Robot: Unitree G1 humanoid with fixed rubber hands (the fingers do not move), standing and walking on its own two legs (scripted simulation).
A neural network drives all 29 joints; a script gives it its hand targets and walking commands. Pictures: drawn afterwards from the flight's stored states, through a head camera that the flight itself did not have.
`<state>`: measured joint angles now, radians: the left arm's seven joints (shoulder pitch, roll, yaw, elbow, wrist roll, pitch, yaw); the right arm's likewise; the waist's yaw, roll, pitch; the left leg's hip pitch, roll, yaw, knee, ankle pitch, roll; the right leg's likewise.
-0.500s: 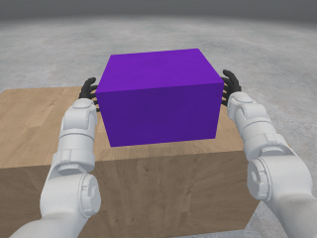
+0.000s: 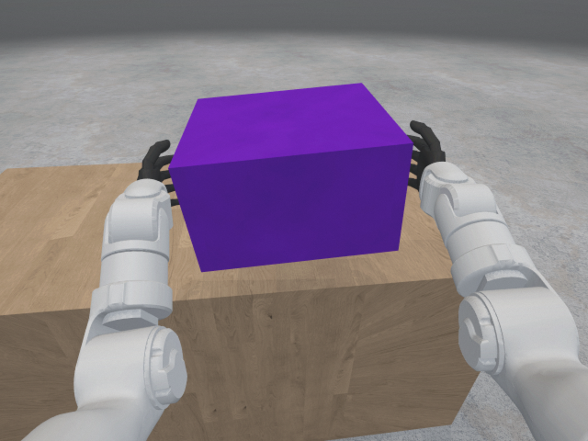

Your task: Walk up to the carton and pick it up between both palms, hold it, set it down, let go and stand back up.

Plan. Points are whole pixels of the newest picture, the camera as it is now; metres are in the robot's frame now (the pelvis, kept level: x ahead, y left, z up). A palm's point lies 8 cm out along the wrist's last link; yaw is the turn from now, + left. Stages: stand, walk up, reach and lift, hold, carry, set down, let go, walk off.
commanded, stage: hold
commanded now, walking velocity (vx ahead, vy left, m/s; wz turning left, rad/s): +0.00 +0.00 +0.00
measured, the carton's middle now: (289, 168) +0.47 +0.02 +0.21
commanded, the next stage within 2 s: none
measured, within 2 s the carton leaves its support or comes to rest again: neither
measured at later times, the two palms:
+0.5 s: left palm (141, 187) +0.34 +0.21 +0.25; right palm (430, 164) +0.37 -0.17 +0.26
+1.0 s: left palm (152, 184) +0.35 +0.20 +0.25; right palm (442, 167) +0.36 -0.18 +0.26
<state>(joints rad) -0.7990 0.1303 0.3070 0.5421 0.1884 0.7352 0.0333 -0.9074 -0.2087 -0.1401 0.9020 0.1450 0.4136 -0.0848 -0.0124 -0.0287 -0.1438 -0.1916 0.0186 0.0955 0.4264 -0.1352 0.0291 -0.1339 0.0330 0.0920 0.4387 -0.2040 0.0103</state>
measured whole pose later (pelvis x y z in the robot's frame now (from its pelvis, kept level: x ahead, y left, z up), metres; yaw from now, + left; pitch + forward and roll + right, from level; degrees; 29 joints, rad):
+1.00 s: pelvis +0.00 +0.00 +0.00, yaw +0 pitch -7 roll +0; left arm -0.79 0.13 0.32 0.43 0.21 0.82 0.00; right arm -0.89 -0.23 -0.10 0.77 0.19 0.53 -0.10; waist -0.04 -0.03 -0.14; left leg -0.17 0.02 0.10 0.43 -0.14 0.03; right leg -0.11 0.03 0.09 0.44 -0.20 0.01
